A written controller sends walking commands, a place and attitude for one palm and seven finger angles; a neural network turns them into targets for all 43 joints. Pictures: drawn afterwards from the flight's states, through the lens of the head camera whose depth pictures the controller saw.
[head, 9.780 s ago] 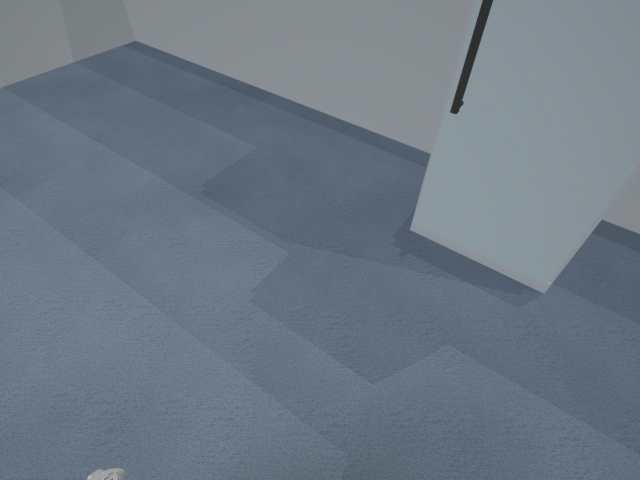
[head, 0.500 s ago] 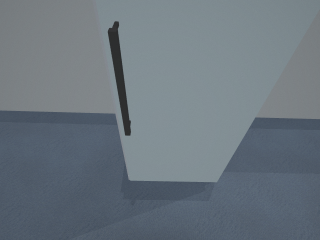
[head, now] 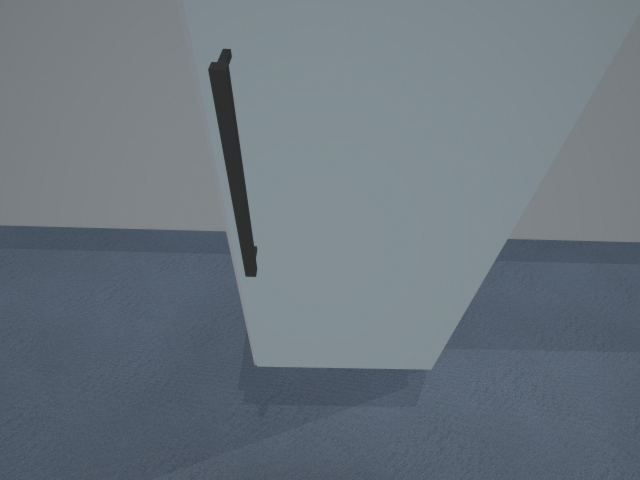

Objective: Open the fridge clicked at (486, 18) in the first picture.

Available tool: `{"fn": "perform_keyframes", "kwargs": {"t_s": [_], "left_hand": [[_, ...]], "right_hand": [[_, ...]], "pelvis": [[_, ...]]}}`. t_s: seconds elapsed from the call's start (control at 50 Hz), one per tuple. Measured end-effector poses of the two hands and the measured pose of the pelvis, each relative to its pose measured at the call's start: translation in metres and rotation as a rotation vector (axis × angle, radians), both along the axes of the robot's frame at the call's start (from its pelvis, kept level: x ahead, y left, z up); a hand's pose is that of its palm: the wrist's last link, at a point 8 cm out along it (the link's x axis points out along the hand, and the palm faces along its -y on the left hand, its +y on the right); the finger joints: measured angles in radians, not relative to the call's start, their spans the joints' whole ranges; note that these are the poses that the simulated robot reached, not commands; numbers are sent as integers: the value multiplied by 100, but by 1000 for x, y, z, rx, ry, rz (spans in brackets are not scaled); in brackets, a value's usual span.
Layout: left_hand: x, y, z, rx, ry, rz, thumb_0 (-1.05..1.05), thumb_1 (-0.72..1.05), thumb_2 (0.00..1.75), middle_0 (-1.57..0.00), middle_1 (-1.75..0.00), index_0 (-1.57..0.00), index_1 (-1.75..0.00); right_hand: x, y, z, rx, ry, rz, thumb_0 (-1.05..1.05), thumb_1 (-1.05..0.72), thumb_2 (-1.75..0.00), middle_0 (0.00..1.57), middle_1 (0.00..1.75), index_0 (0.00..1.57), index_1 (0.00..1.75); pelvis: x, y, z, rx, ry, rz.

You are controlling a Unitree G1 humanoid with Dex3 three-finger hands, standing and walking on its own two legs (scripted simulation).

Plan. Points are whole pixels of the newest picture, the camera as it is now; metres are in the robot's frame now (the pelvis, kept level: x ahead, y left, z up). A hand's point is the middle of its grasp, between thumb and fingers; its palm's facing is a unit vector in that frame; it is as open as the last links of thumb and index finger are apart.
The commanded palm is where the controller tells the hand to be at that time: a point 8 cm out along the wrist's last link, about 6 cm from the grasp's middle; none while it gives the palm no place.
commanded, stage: look again from close up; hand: left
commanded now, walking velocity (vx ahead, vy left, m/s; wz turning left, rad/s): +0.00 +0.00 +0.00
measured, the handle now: (241, 185) +0.52 +0.17 +0.07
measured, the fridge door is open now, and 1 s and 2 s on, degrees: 0 0 0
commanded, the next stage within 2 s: raise the hand to about handle height in 0.58 s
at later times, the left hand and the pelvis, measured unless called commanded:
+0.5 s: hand out of the picture -0.03 +0.15 -0.18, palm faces +0.05 -0.99 -0.16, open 7.4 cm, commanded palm none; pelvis +0.00 +0.00 +0.00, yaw +0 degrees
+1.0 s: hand (211, 415) +0.19 +0.14 +0.00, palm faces +0.02 -1.00 +0.04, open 7.9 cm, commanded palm +0.12 +0.22 -0.04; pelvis -0.03 +0.00 -0.05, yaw +2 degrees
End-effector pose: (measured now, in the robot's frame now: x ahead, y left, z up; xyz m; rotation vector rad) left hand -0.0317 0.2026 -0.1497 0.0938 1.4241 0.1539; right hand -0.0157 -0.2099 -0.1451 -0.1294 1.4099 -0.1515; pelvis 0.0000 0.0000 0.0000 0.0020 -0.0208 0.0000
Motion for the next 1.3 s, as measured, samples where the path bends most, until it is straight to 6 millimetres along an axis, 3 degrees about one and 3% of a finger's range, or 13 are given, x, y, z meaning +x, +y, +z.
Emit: {"fn": "perform_keyframes", "kwargs": {"t_s": [0.7,0.72,0.76,0.82,0.9,0.96,1.0,1.04,1.1,1.14,1.22,1.3], "left_hand": [[-6,-4,0,3,4,3,1,91,90,-20,-30,-20,-30],[4,-3,4,-1,-43,36,1,91,90,-20,-30,-20,-30],[37,20,28,92,-232,63,5,95,90,-20,-31,-21,-30],[97,43,81,184,-612,67,7,96,89,-20,-32,-21,-32],[176,30,144,132,-1130,-4,6,89,86,-20,-36,-20,-35],[204,7,157,-29,-1418,-66,4,81,84,-20,-39,-20,-39],[204,-6,149,-106,-1500,-118,3,76,82,-20,-42,-21,-42],[193,-10,132,-135,-1477,-131,2,70,81,-21,-45,-22,-44],[166,0,106,-101,-1352,-79,2,62,78,-22,-49,-23,-49],[147,14,101,-30,-1303,-36,2,57,76,-23,-52,-23,-52],[129,36,122,96,-1392,-18,2,47,72,-23,-58,-24,-58],[145,38,144,72,-1501,-106,2,38,68,-23,-64,-24,-64]], "right_hand": [[0,-4,0,-2,2,11,1,-92,-89,20,30,20,30],[3,-7,1,-10,-26,12,2,-92,-89,20,30,20,30],[17,-16,6,-48,-157,16,2,-93,-89,20,30,20,30],[50,-30,13,-81,-382,27,3,-93,-89,20,30,20,30],[105,-45,24,-124,-641,87,2,-92,-89,20,30,20,30],[143,-52,37,-138,-778,129,2,-91,-89,20,30,20,30],[164,-53,45,-143,-845,160,2,-91,-89,20,30,20,30],[182,-52,52,-147,-890,185,2,-91,-89,20,30,20,30],[203,-44,57,-140,-923,224,1,-91,-89,19,29,20,30],[211,-35,56,-127,-931,250,1,-91,-89,19,29,20,30],[213,-16,40,-83,-912,308,1,-90,-89,19,30,20,30],[197,-1,15,-26,-843,317,1,-90,-89,20,30,20,30]], "pelvis": [[-1,-3,0,-8,-1,3],[-3,-2,-2,-11,0,6],[-7,-2,-5,-3,-5,5],[-12,0,-11,0,8,37],[-23,3,-25,-5,70,56],[-30,0,-42,0,131,36],[-33,-4,-54,3,156,26],[-34,-7,-63,6,167,22],[-35,-11,-71,-3,170,30],[-35,-13,-74,-16,173,40],[-38,-16,-79,-47,183,67],[-44,-16,-81,-64,189,80]]}}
